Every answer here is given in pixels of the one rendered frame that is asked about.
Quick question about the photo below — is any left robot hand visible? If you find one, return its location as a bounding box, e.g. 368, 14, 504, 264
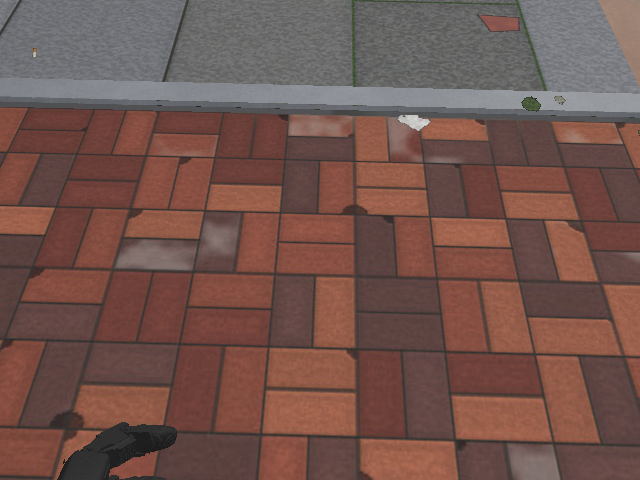
57, 422, 177, 480

